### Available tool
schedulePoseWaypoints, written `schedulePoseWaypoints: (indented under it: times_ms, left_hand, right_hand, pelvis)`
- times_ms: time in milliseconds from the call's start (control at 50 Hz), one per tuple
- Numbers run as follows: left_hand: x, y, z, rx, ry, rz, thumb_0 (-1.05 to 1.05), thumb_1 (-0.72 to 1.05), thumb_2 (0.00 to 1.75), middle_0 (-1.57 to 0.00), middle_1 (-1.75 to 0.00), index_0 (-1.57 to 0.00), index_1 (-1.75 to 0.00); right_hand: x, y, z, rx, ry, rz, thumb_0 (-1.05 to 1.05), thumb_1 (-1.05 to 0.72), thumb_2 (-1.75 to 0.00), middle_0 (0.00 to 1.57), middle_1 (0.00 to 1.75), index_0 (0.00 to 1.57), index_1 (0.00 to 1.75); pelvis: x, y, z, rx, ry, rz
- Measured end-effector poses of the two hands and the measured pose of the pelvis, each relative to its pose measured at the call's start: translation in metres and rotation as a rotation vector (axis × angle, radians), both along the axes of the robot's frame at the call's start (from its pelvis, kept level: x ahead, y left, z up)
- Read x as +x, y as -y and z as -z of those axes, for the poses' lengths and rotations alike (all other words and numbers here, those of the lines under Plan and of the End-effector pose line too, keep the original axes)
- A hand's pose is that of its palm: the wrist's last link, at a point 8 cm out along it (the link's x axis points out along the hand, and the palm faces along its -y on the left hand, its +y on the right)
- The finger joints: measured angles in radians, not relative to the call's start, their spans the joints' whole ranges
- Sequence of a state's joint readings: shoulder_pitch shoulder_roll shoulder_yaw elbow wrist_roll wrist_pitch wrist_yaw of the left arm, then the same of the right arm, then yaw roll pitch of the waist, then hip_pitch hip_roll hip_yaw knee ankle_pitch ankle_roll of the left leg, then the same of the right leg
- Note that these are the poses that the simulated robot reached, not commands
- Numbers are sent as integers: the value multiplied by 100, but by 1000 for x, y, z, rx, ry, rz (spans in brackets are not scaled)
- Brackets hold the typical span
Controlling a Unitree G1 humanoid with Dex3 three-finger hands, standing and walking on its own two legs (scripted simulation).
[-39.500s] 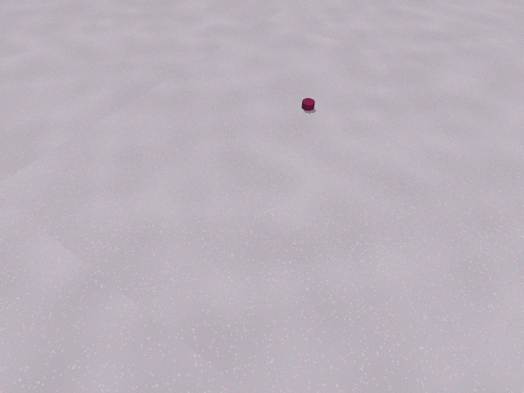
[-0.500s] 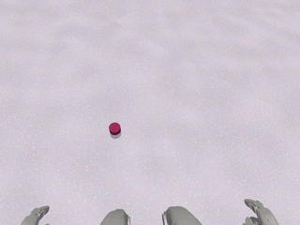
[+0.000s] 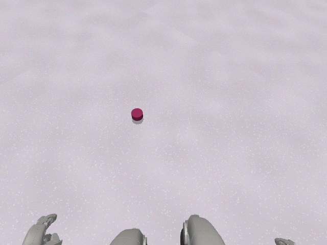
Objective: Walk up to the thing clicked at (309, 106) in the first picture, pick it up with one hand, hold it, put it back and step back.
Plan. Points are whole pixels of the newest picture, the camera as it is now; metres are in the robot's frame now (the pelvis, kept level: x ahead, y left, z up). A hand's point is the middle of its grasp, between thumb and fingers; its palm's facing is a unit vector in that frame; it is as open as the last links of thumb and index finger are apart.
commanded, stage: step back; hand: left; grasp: from above
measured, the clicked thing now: (137, 114) +0.95 +0.19 -0.73
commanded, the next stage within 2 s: stand in 1.38 s
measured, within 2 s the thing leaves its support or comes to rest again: neither
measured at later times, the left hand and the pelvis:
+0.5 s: hand out of the picture -0.09 +0.25 -0.12, palm faces +0.00 -0.91 -0.42, open 7.4 cm; pelvis -0.14 -0.02 +0.01, yaw -2 degrees
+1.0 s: hand out of the picture -0.02 +0.23 -0.12, palm faces +0.03 -0.93 -0.38, open 7.4 cm; pelvis -0.11 -0.03 +0.01, yaw +1 degrees
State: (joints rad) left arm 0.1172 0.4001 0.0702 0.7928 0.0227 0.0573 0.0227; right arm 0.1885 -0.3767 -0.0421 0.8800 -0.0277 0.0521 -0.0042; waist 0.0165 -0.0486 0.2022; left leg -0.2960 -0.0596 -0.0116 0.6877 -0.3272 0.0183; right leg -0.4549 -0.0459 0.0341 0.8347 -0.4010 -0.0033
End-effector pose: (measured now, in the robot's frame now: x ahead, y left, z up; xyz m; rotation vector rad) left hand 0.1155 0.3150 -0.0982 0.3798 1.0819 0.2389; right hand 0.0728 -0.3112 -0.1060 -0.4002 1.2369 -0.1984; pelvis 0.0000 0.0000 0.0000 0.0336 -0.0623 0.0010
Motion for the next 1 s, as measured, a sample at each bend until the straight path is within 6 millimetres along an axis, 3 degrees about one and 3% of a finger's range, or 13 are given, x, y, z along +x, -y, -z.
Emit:
schedulePoseWaypoints:
  times_ms: [120, 260, 380, 480, 540, 640, 740, 880, 1000]
  left_hand:
    - [-44, 7, -2, -30, -23, 1, 0, 90, 90, -20, -30, -20, -30]
    - [-121, 21, 3, -9, -102, 33, 0, 90, 90, -20, -30, -20, -30]
    - [-189, 32, -9, -1, -149, -13, 0, 90, 90, -20, -30, -21, -30]
    - [-213, 24, -17, 10, -131, -42, 0, 90, 90, -20, -30, -21, -30]
    - [-220, 13, -16, 9, -113, -61, 0, 90, 90, -20, -30, -21, -30]
    - [-222, -1, -9, -4, -138, -68, 0, 90, 90, -20, -30, -20, -30]
    - [-203, 2, -12, -19, -132, -36, 0, 90, 90, -20, -30, -20, -30]
    - [-165, 25, -10, -10, -48, -15, 0, 90, 90, -20, -30, -20, -30]
    - [-146, 43, -13, -42, 5, -24, 0, 90, 90, -20, -30, -20, -30]
  right_hand:
    - [-29, -1, -18, -4, 72, -2, 1, -90, -90, 20, 30, 20, 30]
    - [-56, 24, -15, 1, 195, 15, 0, -90, -90, 20, 30, 20, 30]
    - [-111, 37, -9, 21, 127, 65, 0, -90, -90, 20, 29, 20, 30]
    - [-157, 36, -2, 27, 16, 55, 1, -90, -90, 20, 29, 20, 30]
    - [-175, 29, 0, 28, -48, 40, 1, -90, -90, 20, 29, 20, 30]
    - [-183, 12, -5, 38, -35, 44, 1, -90, -90, 20, 29, 20, 30]
    - [-181, 9, -15, 44, 9, 58, 1, -90, -90, 20, 30, 20, 30]
    - [-158, 29, -3, 40, 20, 69, 1, -90, -90, 20, 30, 20, 30]
    - [-126, 28, 0, 46, 26, 30, 1, -90, -90, 20, 29, 20, 30]
  pelvis:
    - [-43, 5, -10, -41, -11, 29]
    - [-95, 20, -1, -42, -19, 94]
    - [-122, 27, -11, -20, -5, 80]
    - [-134, 25, -14, -21, -15, 42]
    - [-138, 19, -12, -27, -22, 10]
    - [-141, 9, -13, -5, -20, 0]
    - [-136, 13, -20, -16, -23, 2]
    - [-122, 30, -11, -46, -7, 4]
    - [-111, 30, -13, -34, -10, -18]
